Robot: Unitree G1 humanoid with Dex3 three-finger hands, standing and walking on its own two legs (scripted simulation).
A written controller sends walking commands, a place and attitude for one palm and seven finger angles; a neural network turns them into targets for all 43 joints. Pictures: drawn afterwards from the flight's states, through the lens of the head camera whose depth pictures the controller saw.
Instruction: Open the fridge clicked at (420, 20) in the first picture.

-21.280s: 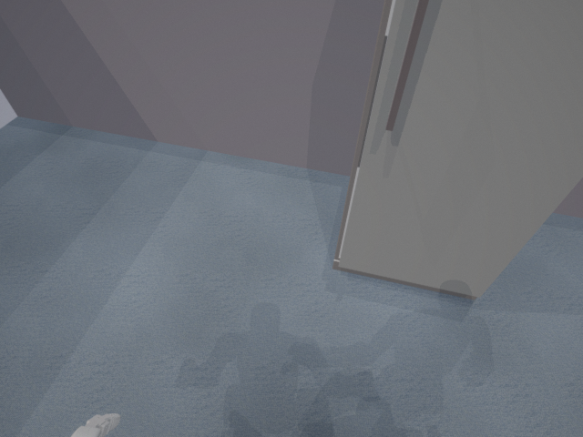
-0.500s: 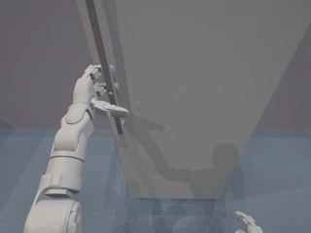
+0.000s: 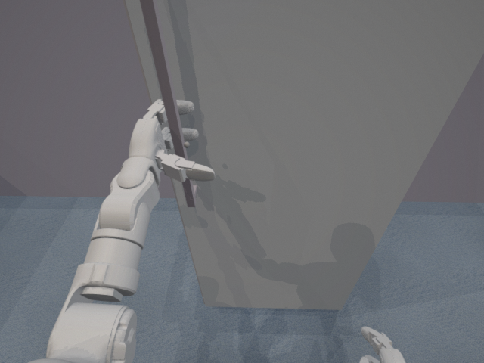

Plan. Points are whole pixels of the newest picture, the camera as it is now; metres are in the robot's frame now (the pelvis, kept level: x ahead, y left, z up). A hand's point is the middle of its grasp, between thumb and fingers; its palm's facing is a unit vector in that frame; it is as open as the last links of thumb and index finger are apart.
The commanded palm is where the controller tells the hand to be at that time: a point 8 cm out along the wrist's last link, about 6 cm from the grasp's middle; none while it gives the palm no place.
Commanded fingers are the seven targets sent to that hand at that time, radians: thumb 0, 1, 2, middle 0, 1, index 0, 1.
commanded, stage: slide the fingers in behind the handle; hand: left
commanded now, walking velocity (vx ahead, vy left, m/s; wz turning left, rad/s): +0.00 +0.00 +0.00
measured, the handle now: (174, 107) +0.46 +0.14 +0.22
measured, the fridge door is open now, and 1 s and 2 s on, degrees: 0 0 7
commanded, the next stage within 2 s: grip the handle and tug to test in 0.20 s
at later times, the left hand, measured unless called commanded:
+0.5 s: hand (186, 144) +0.40 +0.12 +0.19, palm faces +0.02 -1.00 +0.01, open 13.1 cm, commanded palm +0.38 +0.17 +0.19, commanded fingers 0.00 0.01 0.52 -0.35 -1.27 -0.35 -1.27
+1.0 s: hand (187, 143) +0.41 +0.12 +0.18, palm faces +0.04 -1.00 +0.00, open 5.6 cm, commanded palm +0.37 +0.16 +0.19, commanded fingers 0.00 0.90 0.90 -0.45 -1.40 -0.45 -1.40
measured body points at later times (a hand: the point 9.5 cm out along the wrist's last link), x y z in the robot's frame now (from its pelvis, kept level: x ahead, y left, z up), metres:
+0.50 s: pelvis +0.00 +0.00 +0.00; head -0.02 -0.01 +0.45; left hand +0.39 +0.17 +0.19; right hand +0.14 -0.24 -0.10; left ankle +0.00 +0.12 -0.74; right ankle -0.03 -0.10 -0.74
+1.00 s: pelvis +0.00 +0.00 +0.00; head -0.01 -0.02 +0.45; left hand +0.40 +0.17 +0.19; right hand +0.14 -0.24 -0.11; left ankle +0.00 +0.12 -0.74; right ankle -0.03 -0.10 -0.74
